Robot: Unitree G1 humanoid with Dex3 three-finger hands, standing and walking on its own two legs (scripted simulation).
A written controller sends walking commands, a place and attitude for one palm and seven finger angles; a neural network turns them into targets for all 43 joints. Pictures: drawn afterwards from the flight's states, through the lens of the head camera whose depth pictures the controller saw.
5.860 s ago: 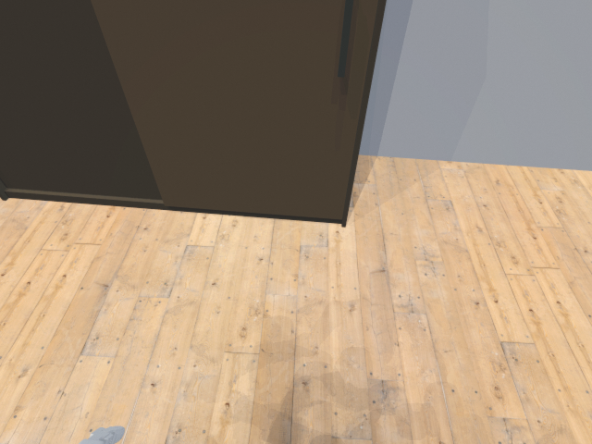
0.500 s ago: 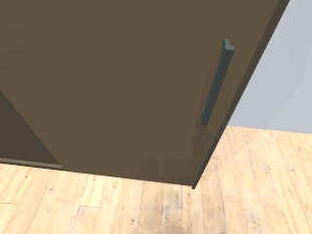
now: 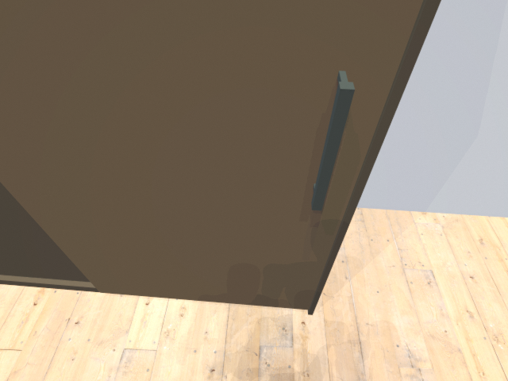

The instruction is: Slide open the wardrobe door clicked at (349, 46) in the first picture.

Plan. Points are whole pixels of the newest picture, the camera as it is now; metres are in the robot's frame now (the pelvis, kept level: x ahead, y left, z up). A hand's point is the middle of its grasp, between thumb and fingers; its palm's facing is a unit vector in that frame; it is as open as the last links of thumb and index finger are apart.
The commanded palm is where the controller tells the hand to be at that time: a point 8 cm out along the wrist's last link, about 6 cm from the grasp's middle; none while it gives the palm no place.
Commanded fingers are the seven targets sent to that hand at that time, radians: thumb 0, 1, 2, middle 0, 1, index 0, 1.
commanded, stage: look again from close up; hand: right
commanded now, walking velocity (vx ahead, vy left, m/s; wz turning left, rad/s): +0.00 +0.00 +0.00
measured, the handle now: (327, 150) +0.48 -0.10 +0.12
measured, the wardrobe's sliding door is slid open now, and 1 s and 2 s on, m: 0.00 0.00 0.00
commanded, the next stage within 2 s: none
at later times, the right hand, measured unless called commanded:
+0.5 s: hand out of the picture +0.00 -0.17 -0.17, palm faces -0.01 +0.98 -0.21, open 7.4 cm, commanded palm none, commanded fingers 0.00 -0.90 -0.90 0.20 0.30 0.20 0.30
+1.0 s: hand out of the picture -0.01 -0.17 -0.17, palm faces +0.00 +0.98 -0.21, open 7.4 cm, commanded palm none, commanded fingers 0.00 -0.90 -0.90 0.20 0.30 0.20 0.30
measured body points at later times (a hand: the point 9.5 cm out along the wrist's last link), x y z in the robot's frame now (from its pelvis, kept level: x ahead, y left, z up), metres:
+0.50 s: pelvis +0.00 +0.01 +0.00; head +0.01 +0.00 +0.45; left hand +0.03 +0.25 -0.15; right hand +0.00 -0.23 -0.16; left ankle -0.07 +0.14 -0.73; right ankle +0.03 -0.10 -0.73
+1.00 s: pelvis -0.01 +0.02 +0.01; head +0.00 +0.01 +0.46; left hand +0.02 +0.26 -0.15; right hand -0.01 -0.22 -0.15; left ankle -0.07 +0.14 -0.73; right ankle +0.03 -0.10 -0.73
